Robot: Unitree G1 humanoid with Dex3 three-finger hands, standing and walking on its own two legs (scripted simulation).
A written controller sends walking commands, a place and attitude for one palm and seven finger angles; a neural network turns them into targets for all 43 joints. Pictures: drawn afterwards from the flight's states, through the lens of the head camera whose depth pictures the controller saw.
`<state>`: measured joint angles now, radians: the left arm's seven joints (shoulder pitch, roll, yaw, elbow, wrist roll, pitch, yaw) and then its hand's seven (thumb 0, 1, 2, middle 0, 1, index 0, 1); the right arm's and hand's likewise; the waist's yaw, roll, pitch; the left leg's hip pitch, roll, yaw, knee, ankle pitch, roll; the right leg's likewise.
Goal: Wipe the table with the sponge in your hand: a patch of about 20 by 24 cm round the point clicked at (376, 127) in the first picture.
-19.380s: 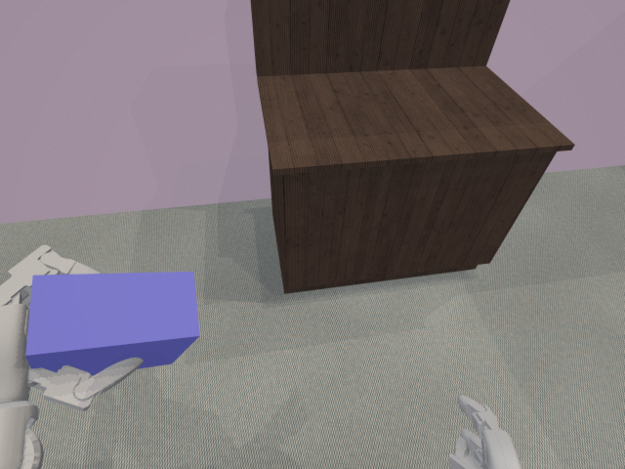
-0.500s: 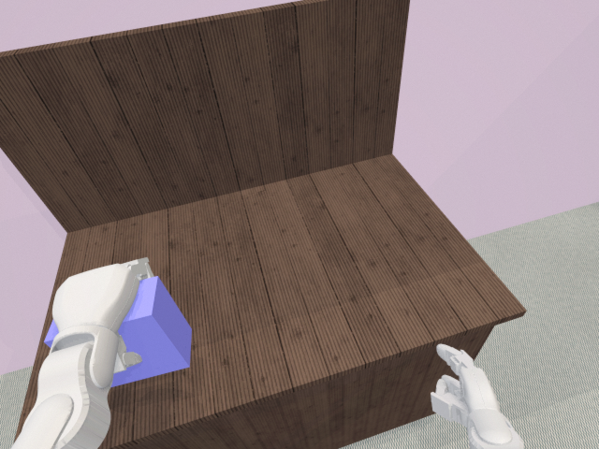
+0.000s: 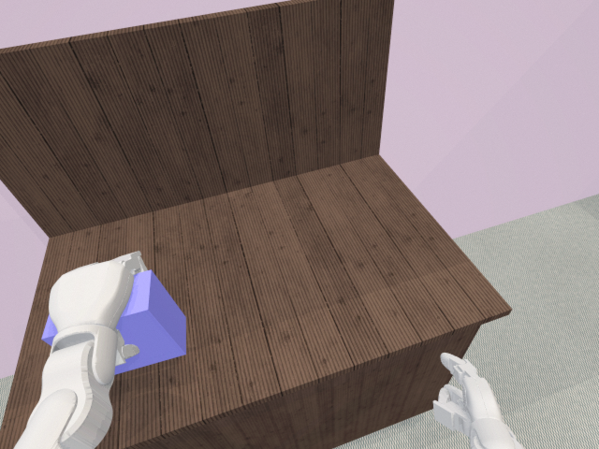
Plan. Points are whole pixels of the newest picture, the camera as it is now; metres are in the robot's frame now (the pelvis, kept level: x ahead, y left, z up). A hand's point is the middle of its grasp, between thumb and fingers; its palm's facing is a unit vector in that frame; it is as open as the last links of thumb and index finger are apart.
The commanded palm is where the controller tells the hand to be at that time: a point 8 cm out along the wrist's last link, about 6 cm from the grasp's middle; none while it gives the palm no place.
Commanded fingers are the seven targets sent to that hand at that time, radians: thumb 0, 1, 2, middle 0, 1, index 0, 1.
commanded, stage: move the sponge above the wiping area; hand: left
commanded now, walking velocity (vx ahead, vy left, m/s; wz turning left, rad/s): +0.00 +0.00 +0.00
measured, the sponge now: (131, 333) +0.23 +0.29 +0.02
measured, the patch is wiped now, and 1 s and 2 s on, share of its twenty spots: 0.00 0.00 0.00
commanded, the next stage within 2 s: none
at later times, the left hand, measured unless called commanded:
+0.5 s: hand (113, 318) +0.23 +0.30 +0.06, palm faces +0.07 -0.08 -0.99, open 10.2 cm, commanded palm +0.19 +0.29 +0.11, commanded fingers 0.00 0.10 1.30 -1.20 -1.60 -1.20 -1.60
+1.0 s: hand (126, 341) +0.22 +0.29 +0.02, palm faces -0.04 -0.13 -0.99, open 10.2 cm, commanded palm +0.20 +0.28 +0.08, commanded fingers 0.00 0.10 1.30 -1.20 -1.60 -1.20 -1.60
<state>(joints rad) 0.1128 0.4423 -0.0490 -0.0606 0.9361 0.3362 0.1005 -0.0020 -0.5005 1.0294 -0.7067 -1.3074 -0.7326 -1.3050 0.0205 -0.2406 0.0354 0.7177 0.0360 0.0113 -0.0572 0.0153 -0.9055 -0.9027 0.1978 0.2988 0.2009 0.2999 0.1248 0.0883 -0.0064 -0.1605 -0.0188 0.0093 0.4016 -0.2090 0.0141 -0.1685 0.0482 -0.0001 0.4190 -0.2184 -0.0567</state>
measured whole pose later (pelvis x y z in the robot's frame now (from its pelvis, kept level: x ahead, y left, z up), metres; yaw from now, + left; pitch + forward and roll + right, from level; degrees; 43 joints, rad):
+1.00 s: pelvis +0.00 +0.01 +0.00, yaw +1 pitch +0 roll +0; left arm 0.11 0.35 -0.13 0.08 0.94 0.45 0.16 0.00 -0.50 1.03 -0.71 -1.31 -0.73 -1.31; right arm 0.02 -0.24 0.02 0.71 0.06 0.03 -0.04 0.02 -0.91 -0.90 0.20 0.30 0.20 0.30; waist 0.11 0.09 -0.04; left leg -0.21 -0.03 0.00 0.44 -0.22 0.03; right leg -0.21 0.03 -0.01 0.44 -0.23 -0.04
